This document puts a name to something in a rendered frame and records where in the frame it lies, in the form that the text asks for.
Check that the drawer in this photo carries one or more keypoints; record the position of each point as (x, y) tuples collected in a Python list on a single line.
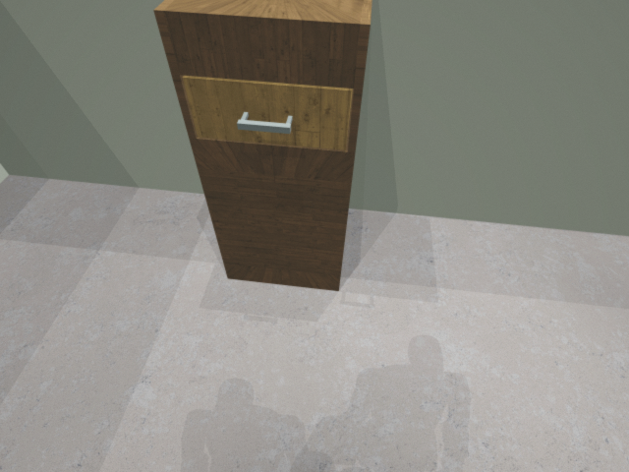
[(320, 114)]

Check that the handle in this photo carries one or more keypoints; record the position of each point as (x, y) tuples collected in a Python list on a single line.
[(244, 124)]

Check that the cabinet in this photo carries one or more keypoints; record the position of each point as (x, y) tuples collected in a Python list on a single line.
[(279, 212)]

